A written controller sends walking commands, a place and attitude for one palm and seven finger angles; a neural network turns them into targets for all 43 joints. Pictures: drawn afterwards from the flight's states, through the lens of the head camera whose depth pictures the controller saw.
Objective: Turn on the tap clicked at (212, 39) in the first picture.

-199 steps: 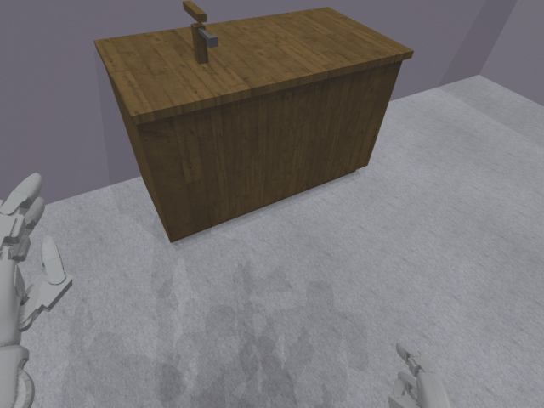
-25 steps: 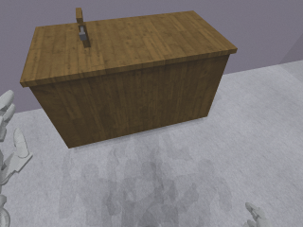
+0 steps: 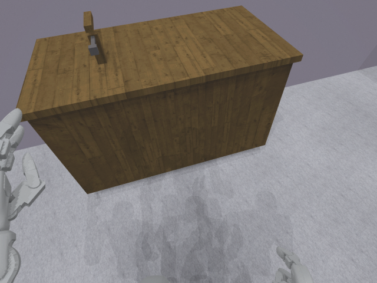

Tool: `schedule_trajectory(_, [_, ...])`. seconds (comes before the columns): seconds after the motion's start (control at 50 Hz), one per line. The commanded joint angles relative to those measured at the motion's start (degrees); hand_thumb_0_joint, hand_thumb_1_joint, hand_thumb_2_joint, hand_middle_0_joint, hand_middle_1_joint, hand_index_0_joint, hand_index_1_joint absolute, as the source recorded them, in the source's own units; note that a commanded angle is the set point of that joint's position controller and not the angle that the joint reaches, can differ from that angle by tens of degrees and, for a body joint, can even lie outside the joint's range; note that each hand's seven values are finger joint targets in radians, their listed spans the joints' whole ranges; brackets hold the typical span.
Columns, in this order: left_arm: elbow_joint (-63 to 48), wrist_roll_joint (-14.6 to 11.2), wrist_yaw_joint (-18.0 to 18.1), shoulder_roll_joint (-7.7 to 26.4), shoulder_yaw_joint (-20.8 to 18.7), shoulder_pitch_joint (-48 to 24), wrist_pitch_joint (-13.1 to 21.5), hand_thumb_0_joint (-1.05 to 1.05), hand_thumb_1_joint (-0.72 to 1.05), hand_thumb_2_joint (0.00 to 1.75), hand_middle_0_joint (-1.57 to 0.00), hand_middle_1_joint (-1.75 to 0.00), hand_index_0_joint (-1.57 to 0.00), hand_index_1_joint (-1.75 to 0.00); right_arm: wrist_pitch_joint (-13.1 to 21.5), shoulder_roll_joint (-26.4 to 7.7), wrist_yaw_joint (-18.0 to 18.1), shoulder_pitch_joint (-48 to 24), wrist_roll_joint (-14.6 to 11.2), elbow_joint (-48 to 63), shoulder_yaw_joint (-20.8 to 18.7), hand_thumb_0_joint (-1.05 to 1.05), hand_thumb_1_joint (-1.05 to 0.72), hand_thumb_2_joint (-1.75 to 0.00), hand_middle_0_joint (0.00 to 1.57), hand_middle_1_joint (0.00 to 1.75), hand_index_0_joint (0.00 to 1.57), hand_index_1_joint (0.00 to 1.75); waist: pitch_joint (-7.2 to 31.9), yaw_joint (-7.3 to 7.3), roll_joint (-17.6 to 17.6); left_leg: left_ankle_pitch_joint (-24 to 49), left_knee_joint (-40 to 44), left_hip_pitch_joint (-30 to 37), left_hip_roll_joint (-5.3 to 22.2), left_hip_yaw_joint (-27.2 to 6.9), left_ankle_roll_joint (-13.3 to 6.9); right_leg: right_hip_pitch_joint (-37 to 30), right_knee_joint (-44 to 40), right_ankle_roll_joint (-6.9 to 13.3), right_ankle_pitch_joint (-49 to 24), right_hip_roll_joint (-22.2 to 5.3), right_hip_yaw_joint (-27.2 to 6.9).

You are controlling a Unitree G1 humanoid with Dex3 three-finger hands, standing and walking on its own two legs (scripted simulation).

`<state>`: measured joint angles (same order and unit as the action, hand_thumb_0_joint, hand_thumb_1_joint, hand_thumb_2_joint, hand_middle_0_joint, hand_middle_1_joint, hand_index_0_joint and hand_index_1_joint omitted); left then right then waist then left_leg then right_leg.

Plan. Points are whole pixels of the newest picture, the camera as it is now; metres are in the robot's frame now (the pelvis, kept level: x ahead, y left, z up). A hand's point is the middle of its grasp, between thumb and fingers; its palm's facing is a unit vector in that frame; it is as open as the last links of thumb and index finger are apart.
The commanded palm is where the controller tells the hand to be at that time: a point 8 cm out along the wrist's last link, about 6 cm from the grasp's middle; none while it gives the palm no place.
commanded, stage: take the last steps up to it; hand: left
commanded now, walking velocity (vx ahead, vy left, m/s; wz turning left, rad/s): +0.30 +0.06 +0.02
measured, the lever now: (93, 49) +0.81 +0.41 +0.08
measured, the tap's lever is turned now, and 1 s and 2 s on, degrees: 0 0 0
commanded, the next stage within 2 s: come to a stop and stand still in 1.62 s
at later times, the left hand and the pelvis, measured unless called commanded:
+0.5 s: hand (55, 123) +0.34 +0.27 +0.19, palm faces +0.41 -0.83 -0.39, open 7.4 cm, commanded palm +0.28 +0.31 +0.19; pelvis +0.12 +0.03 +0.01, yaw -1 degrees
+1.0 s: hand (88, 85) +0.45 +0.24 +0.19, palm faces +0.40 -0.81 -0.43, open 7.4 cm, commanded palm +0.40 +0.29 +0.19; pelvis +0.24 +0.01 +0.01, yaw +0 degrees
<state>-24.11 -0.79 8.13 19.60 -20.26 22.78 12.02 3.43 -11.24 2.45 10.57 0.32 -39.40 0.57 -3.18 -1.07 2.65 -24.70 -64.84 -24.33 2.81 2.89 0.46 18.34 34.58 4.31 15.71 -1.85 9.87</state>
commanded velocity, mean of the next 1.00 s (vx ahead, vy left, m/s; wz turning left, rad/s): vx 0.30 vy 0.05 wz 0.02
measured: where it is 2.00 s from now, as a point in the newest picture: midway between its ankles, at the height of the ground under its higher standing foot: (203, 250)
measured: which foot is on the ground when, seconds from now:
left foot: up 0.00-0.26, down 0.28-0.62, up 0.64-1.00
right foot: down 0.00-0.30, up 0.32-0.60, down 0.62-1.00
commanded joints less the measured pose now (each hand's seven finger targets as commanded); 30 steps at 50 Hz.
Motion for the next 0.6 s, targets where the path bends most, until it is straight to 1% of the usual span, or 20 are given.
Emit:
schedule_trajectory(0.0, [-17.06, 0.01, 1.22, 12.25, -7.72, -2.12, 5.14, 0.00, 0.90, 0.90, -0.20, -0.30, -0.20, -0.30, 2.00, -5.21, 0.38, -5.88, -0.40, 10.21, -2.21, 0.00, -0.90, -0.90, 0.20, 0.30, 0.20, 0.30, 7.30, 1.36, -5.95, 4.60, -0.29, -10.04, 4.17, -2.64, 1.01, -9.12, -19.39, 5.32, -4.15, -18.01, -17.67])
schedule_trajectory(0.04, [-18.36, -0.09, 1.70, 12.84, -8.53, 0.18, 5.39, 0.00, 0.90, 0.90, -0.20, -0.30, -0.20, -0.30, 2.26, -5.61, 0.77, -5.47, -0.03, 10.81, -2.51, 0.00, -0.90, -0.90, 0.20, 0.30, 0.20, 0.30, 7.69, 1.18, -7.99, 6.04, 9.60, -5.59, 3.82, 0.04, 0.66, -7.35, -19.19, 4.63, -7.25, -16.36, -13.68])
schedule_trajectory(0.08, [-20.71, -0.30, 2.43, 12.88, -8.94, 1.68, 5.34, 0.00, 0.90, 0.90, -0.20, -0.30, -0.20, -0.30, 2.88, -5.51, 1.05, -4.94, 0.11, 11.70, -2.91, 0.00, -0.90, -0.90, 0.20, 0.30, 0.20, 0.30, 9.19, 0.05, -7.70, 6.19, 18.68, -3.07, 2.58, 3.00, 0.27, -10.51, -17.90, 5.32, -8.75, -15.94, -14.28])
schedule_trajectory(0.14, [-20.36, -0.58, 3.50, 12.27, -9.30, 3.92, 4.54, 0.00, 0.90, 0.90, -0.20, -0.30, -0.20, -0.30, 3.50, -5.05, 1.50, -3.62, 0.20, 12.74, -3.09, 0.00, -0.90, -0.90, 0.20, 0.30, 0.20, 0.30, 10.50, -0.33, -8.48, 7.34, 26.64, 1.30, 0.46, 6.27, -0.21, -12.68, -15.72, 4.87, -8.78, -15.16, -13.10])
schedule_trajectory(0.18, [-19.35, -0.78, 3.84, 11.29, -8.70, 3.30, 4.01, 0.00, 0.90, 0.90, -0.20, -0.30, -0.20, -0.30, 3.32, -5.37, 1.86, -2.72, 0.11, 12.82, -3.56, 0.00, -0.90, -0.90, 0.20, 0.30, 0.20, 0.30, 10.32, 0.25, -8.00, 10.93, 32.51, 5.75, -0.56, 7.45, -0.08, -11.91, -13.80, 3.49, -5.02, -13.97, -12.45])
schedule_trajectory(0.22, [-18.21, -0.82, 3.84, 10.82, -8.12, 2.23, 4.17, 0.00, 0.90, 0.90, -0.20, -0.30, -0.20, -0.30, 3.27, -6.04, 2.52, -1.64, -0.16, 13.03, -4.04, 0.00, -0.90, -0.90, 0.20, 0.30, 0.20, 0.30, 10.04, 1.24, -5.18, 13.12, 39.28, 13.29, 0.12, 6.92, -0.72, -9.67, -6.54, 0.72, -4.21, -10.59, -9.21])
schedule_trajectory(0.24, [-18.02, -0.81, 3.63, 10.39, -7.51, 1.01, 4.39, 0.00, 0.90, 0.90, -0.20, -0.30, -0.20, -0.30, 3.13, -7.21, 2.79, -1.09, -0.40, 13.30, -4.58, 0.00, -0.90, -0.90, 0.20, 0.30, 0.20, 0.30, 10.01, 1.99, 0.22, 13.27, 41.63, 18.58, 3.08, 2.05, -2.42, -4.48, 0.97, -1.11, -3.16, -8.22, -7.77])
schedule_trajectory(0.26, [-18.88, -0.81, 3.48, 9.83, -7.07, -0.12, 4.74, 0.00, 0.90, 0.90, -0.20, -0.30, -0.20, -0.30, 3.02, -8.65, 2.72, -1.49, -0.71, 13.83, -5.03, 0.00, -0.90, -0.90, 0.20, 0.30, 0.20, 0.30, 10.65, 2.11, 11.80, 18.05, 44.38, 24.72, 12.55, -12.11, -7.08, 5.23, 12.95, -3.92, 3.93, -2.50, -3.82])
schedule_trajectory(0.28, [-18.75, -0.47, 3.23, 10.20, -6.52, -1.56, 5.46, 0.00, 0.90, 0.90, -0.20, -0.30, -0.20, -0.30, 3.16, -7.86, 2.20, -1.90, -0.84, 14.33, -4.56, 0.00, -0.90, -0.90, 0.20, 0.30, 0.20, 0.30, 9.34, 1.74, 15.36, 26.60, 47.26, 27.20, 20.23, -23.69, -11.94, 14.14, 23.49, -4.57, 19.81, 0.35, -4.05])
schedule_trajectory(0.3, [-14.11, 0.05, 2.54, 11.83, -6.89, -1.49, 5.58, 0.00, 0.90, 0.90, -0.20, -0.30, -0.20, -0.30, 3.80, -6.83, 2.10, -2.42, -0.51, 13.36, -3.90, 0.00, -0.90, -0.90, 0.20, 0.30, 0.20, 0.30, 6.30, 1.88, 13.37, 22.39, 49.12, 23.71, 22.05, -26.95, -13.92, 17.96, 30.41, -4.28, 19.77, -0.56, -6.95])
schedule_trajectory(0.32, [-14.42, 0.03, 2.19, 12.33, -7.18, -2.45, 5.32, 0.00, 0.90, 0.90, -0.20, -0.30, -0.20, -0.30, 4.01, -6.31, 2.10, -3.46, 0.02, 12.58, -3.23, 0.00, -0.90, -0.90, 0.20, 0.30, 0.20, 0.30, 4.91, 1.98, 11.06, 20.79, 49.33, 20.76, 22.16, -25.23, -14.86, 19.54, 32.45, -4.69, 16.84, -2.97, -8.74])
schedule_trajectory(0.34, [-15.40, 0.15, 1.97, 11.14, -6.27, -2.89, 5.17, 0.00, 0.90, 0.90, -0.20, -0.30, -0.20, -0.30, 4.05, -6.49, 1.82, -2.52, -0.59, 11.84, -3.73, 0.00, -0.90, -0.90, 0.20, 0.30, 0.20, 0.30, 4.63, 2.00, 9.23, 21.98, 47.82, 21.32, 20.33, -20.30, -14.40, 20.80, 31.54, -4.92, 14.40, -3.80, -8.70])
schedule_trajectory(0.38, [-18.17, -0.02, 1.61, 9.55, -4.99, -1.80, 5.12, 0.00, 0.90, 0.90, -0.20, -0.30, -0.20, -0.30, 4.55, -6.83, 1.34, -2.05, -0.90, 11.45, -3.97, 0.00, -0.90, -0.90, 0.20, 0.30, 0.20, 0.30, 4.93, 1.42, 8.99, 23.43, 46.96, 19.56, 16.46, -11.08, -12.23, 18.48, 26.07, -5.39, 10.08, -3.85, -6.44])
schedule_trajectory(0.4, [-20.49, 0.15, 1.48, 9.98, -5.26, -1.17, 5.14, 0.00, 0.90, 0.90, -0.20, -0.30, -0.20, -0.30, 5.00, -6.72, 1.09, -2.22, -0.97, 11.46, -3.86, 0.00, -0.90, -0.90, 0.20, 0.30, 0.20, 0.30, 6.11, 0.79, 10.09, 24.69, 46.54, 19.42, 14.29, -6.24, -10.66, 15.66, 22.41, -5.50, 7.31, -3.36, -4.67])
schedule_trajectory(0.44, [-21.13, -0.22, 1.42, 8.81, -4.43, 1.60, 4.70, 0.00, 0.90, 0.90, -0.20, -0.30, -0.20, -0.30, 5.53, -6.58, 0.79, -2.04, -0.57, 11.92, -3.48, 0.00, -0.90, -0.90, 0.20, 0.30, 0.20, 0.30, 6.99, 1.19, 11.97, 26.77, 46.88, 16.85, 12.83, -3.37, -9.29, 10.21, 15.57, -5.63, 4.72, -2.21, -2.44])
schedule_trajectory(0.48, [-20.01, -0.33, 1.51, 9.47, -5.18, 1.36, 4.24, 0.00, 0.90, 0.90, -0.20, -0.30, -0.20, -0.30, 5.87, -6.36, 0.80, -2.33, -0.29, 11.87, -2.96, 0.00, -0.90, -0.90, 0.20, 0.30, 0.20, 0.30, 6.70, 1.50, 11.86, 26.99, 46.86, 15.68, 13.36, -2.24, -8.61, 6.03, 8.76, -5.82, 3.34, -1.10, -0.48])
schedule_trajectory(0.5, [-19.35, -0.08, 1.64, 10.88, -6.33, 0.82, 3.90, 0.00, 0.90, 0.90, -0.20, -0.30, -0.20, -0.30, 5.83, -6.36, 0.94, -2.54, -0.24, 11.76, -2.85, 0.00, -0.90, -0.90, 0.20, 0.30, 0.20, 0.30, 6.67, 1.47, 11.66, 25.84, 46.34, 15.59, 13.10, -0.94, -7.97, 4.24, 6.11, -5.95, 2.22, -0.42, 0.59])
schedule_trajectory(0.52, [-18.45, -0.26, 1.79, 10.83, -6.84, 0.62, 3.92, 0.00, 0.90, 0.90, -0.20, -0.30, -0.20, -0.30, 5.65, -5.94, 1.15, -2.99, -0.17, 11.84, -2.75, 0.00, -0.90, -0.90, 0.20, 0.30, 0.20, 0.30, 7.01, 1.21, 10.29, 24.84, 44.38, 15.33, 13.13, -0.89, -7.51, 1.42, 1.92, -5.91, 1.56, 0.09, 1.36])
schedule_trajectory(0.56, [-14.67, -0.17, 1.96, 10.67, -7.33, 0.31, 3.21, 0.00, 0.90, 0.90, -0.20, -0.30, -0.20, -0.30, 4.74, -5.63, 1.49, -3.50, -0.46, 11.46, -2.73, 0.00, -0.90, -0.90, 0.20, 0.30, 0.20, 0.30, 9.14, 0.48, 6.19, 20.65, 35.60, 11.99, 11.28, 1.87, -5.75, -8.51, -6.10, -5.28, -1.51, 1.44, 2.51])
schedule_trajectory(0.58, [-13.37, 0.00, 2.00, 11.29, -7.74, -0.43, 2.89, 0.00, 0.90, 0.90, -0.20, -0.30, -0.20, -0.30, 4.24, -5.07, 1.59, -3.39, -0.67, 11.14, -2.88, 0.00, -0.90, -0.90, 0.20, 0.30, 0.20, 0.30, 10.60, 0.26, -0.80, 16.86, 25.39, 8.10, 8.92, 3.89, -4.58, -13.85, -9.43, -3.58, -2.48, -1.93, -2.74])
